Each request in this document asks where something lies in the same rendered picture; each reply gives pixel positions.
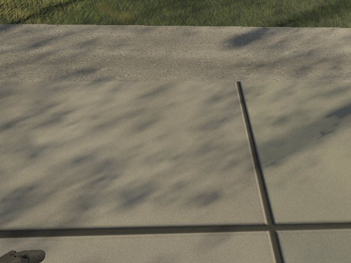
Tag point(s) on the robot left hand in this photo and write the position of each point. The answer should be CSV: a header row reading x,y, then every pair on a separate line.
x,y
25,256

